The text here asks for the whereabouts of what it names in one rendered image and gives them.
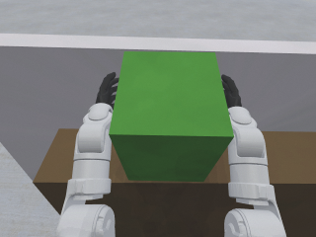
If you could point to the robot right forearm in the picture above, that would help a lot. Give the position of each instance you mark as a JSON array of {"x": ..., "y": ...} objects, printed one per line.
[{"x": 247, "y": 157}]

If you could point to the right robot hand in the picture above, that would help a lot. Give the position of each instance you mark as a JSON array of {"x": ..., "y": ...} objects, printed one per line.
[{"x": 231, "y": 92}]

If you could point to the robot right upper arm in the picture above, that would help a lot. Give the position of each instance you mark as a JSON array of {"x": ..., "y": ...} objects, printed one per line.
[{"x": 244, "y": 222}]

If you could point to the robot left upper arm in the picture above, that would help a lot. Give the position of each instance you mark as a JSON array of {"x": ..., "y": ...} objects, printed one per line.
[{"x": 87, "y": 220}]

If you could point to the left robot hand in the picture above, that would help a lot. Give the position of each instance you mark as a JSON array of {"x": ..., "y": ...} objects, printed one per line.
[{"x": 104, "y": 95}]

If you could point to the robot left forearm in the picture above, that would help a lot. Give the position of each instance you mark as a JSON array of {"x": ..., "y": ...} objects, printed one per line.
[{"x": 92, "y": 156}]

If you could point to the pedestal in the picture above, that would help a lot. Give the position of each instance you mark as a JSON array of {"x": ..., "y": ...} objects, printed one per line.
[{"x": 192, "y": 209}]

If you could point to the carton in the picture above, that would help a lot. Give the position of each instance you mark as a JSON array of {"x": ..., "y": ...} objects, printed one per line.
[{"x": 170, "y": 121}]

